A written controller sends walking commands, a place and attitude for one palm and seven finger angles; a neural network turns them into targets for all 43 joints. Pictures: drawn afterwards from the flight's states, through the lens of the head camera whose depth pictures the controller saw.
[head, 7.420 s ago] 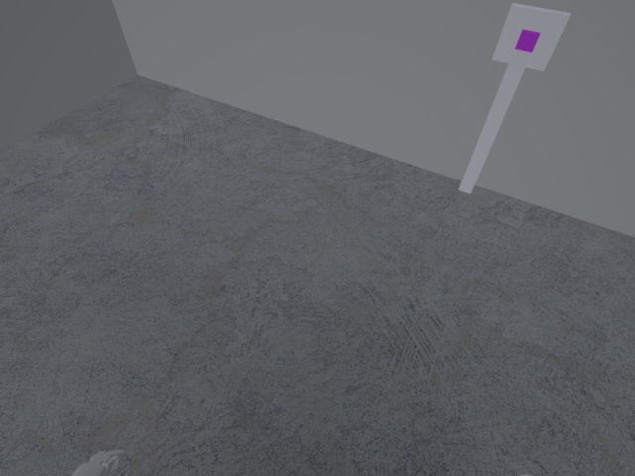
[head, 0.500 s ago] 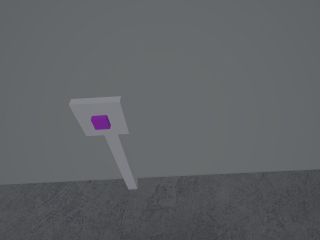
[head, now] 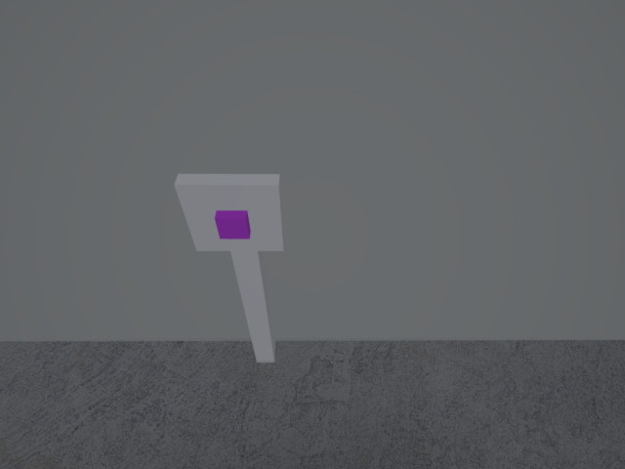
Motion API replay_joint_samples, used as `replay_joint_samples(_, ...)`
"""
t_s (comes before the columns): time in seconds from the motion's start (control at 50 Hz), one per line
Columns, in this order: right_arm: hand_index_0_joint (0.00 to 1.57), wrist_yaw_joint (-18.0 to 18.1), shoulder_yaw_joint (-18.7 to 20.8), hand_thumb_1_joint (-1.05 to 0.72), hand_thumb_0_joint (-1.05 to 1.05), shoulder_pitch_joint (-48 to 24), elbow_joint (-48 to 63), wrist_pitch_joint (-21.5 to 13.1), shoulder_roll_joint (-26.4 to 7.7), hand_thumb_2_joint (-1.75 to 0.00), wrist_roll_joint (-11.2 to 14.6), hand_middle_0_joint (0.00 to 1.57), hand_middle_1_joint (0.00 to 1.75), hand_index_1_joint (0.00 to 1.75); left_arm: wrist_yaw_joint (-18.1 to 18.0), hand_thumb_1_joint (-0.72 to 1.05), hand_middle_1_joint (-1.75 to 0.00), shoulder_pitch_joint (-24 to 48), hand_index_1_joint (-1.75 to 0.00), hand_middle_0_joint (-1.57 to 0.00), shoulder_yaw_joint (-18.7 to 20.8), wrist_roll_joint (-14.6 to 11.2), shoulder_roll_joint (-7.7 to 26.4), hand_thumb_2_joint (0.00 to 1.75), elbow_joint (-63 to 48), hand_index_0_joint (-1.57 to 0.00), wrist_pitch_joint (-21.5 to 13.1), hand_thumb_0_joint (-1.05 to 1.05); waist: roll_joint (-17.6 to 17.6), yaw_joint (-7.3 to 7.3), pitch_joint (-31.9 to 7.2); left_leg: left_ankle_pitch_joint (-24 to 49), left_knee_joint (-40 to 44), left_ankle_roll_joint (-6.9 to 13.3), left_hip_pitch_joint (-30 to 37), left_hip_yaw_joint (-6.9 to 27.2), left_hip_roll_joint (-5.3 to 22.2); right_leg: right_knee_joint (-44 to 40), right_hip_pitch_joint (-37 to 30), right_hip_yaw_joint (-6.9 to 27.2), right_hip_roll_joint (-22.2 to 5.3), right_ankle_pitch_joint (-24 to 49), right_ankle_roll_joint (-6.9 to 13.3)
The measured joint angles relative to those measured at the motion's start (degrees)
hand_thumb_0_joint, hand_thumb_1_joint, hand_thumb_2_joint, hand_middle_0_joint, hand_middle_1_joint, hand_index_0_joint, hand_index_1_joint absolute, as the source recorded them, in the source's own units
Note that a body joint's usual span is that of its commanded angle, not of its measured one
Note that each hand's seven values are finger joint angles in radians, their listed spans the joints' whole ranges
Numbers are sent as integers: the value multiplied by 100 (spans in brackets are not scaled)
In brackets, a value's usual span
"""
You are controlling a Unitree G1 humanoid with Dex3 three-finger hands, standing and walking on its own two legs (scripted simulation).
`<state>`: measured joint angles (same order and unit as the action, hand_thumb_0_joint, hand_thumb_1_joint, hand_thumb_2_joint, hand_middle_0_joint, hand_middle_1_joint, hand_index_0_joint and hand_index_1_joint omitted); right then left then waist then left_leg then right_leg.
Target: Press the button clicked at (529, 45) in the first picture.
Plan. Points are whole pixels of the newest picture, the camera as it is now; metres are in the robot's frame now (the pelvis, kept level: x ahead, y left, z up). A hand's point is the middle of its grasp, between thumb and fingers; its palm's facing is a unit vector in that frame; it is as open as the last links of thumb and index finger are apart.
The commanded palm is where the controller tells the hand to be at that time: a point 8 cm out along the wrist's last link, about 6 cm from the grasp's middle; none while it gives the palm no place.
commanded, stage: come to a stop and stand still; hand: left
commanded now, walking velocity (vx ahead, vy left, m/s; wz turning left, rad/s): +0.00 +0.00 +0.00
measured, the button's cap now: (233, 223) +0.53 +0.19 -0.04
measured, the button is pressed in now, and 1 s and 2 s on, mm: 0 0 0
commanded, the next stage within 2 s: look again from close up in 0.14 s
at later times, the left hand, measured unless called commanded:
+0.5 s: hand out of the picture +0.04 +0.16 -0.18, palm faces +0.00 -0.98 -0.21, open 7.4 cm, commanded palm none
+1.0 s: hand (207, 431) +0.18 +0.15 -0.05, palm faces +0.28 -0.94 -0.19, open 6.9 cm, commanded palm +0.12 +0.19 -0.07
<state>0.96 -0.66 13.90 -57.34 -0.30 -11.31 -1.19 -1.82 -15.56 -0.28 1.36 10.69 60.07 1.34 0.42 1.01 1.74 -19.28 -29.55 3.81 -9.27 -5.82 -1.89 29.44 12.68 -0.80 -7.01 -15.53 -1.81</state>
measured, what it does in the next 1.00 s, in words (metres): shifts its weight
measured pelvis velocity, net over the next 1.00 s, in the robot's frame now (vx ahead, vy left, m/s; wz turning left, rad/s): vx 0.00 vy -0.05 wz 0.05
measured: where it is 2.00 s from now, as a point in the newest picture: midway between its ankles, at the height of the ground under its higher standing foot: outside the picture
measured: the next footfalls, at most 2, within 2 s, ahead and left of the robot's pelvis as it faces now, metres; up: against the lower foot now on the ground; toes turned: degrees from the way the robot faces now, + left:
none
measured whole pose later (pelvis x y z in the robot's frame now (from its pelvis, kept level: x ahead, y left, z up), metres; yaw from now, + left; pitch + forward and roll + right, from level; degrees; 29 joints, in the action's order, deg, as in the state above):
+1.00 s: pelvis +0.00 -0.05 -0.01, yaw +3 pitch +4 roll +1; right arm 3.3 2.4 16.8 -48.6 -14.3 -12.4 0.6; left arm -4.7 -22.7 5.3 -6.4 9.8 12.9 -6.2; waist 0.6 -1.1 -1.8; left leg -20.5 -35.8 -0.7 -18.7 -2.0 1.0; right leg 37.3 21.6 -4.4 -5.1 -19.2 -1.6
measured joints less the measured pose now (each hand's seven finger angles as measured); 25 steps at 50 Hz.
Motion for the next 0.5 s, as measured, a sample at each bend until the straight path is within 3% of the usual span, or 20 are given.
replay_joint_samples(0.22,20,15,-53,-92,1,139,-335,-24,89,-89,9,20,30,30,1,91,-30,87,-30,-20,-19,-23,-34,90,103,-20,-32,1,-62,-64,127,-8,164,-2,157,-32,-26,-98,-110,35,-22,-5,-169)
replay_joint_samples(0.5,20,60,-3,-91,1,233,-635,-36,279,-89,23,20,30,30,-42,91,-30,153,-30,-20,30,-27,-149,90,241,-20,-68,1,-52,-124,173,-123,115,-162,275,24,126,-11,-217,-29,108,-157,-245)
